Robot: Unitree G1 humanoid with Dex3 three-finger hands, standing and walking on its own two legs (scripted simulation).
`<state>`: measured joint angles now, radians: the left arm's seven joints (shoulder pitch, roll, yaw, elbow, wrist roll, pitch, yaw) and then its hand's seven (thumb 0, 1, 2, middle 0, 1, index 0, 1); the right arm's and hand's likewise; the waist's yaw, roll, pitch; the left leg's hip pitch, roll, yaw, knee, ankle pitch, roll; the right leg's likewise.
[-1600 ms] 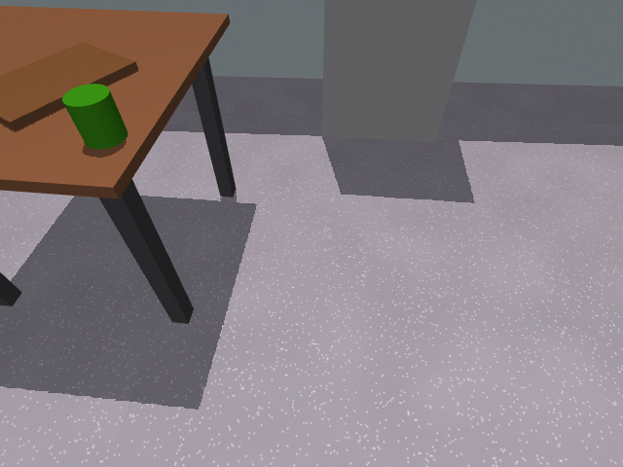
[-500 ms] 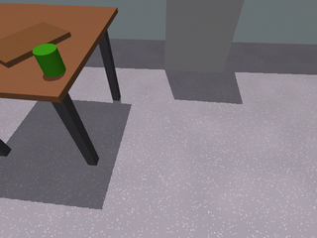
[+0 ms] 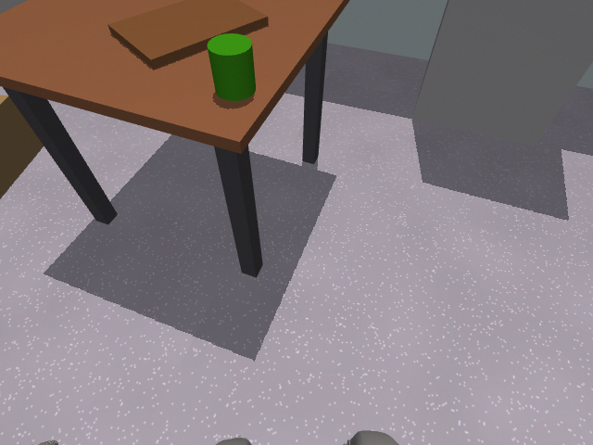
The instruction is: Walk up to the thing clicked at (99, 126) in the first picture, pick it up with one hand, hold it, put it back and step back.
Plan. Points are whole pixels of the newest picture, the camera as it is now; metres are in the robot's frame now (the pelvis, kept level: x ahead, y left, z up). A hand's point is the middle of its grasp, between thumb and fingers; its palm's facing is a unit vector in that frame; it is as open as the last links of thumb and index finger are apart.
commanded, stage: walk up
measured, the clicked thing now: (234, 63) +0.85 +0.11 +0.05
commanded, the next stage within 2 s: stand in 1.98 s
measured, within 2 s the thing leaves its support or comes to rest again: neither
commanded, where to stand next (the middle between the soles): +0.20 +0.17 m, yaw +16 degrees
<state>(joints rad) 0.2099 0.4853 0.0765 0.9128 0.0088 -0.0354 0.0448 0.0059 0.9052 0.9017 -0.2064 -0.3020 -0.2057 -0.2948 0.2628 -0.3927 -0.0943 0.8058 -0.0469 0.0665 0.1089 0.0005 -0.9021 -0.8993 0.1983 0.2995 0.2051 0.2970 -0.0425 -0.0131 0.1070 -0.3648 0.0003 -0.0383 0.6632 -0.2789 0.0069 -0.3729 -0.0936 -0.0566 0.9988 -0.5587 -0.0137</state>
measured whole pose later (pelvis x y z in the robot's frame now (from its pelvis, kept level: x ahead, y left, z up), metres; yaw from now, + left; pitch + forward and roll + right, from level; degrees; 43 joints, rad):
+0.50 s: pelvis +0.09 +0.12 -0.01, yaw +13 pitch -3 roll +0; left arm 0.40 0.49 0.06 0.83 0.03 -0.07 0.05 0.00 0.90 0.90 -0.21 -0.30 -0.21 -0.30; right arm 0.17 -0.46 -0.12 0.74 -0.05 0.04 0.12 0.00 -0.90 -0.90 0.20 0.30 0.20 0.30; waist 0.04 0.04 0.15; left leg -0.42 0.02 0.00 0.73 -0.27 0.00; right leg -0.23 -0.25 -0.13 0.85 -0.45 0.02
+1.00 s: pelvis +0.13 +0.18 -0.01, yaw +18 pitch -2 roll +0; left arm 0.19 0.36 0.01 0.87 0.02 -0.01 0.00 0.00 0.90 0.90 -0.21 -0.30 -0.21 -0.30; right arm 0.20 -0.39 -0.02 0.86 0.00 0.00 0.01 0.00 -0.90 -0.90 0.20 0.30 0.21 0.30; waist 0.02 0.03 0.12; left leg -0.34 -0.06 -0.01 0.75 -0.37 0.04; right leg -0.39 -0.07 -0.07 0.74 -0.32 0.01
